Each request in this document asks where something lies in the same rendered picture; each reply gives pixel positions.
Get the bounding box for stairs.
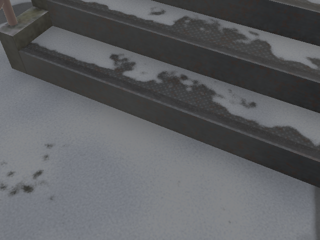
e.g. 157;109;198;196
18;0;320;188

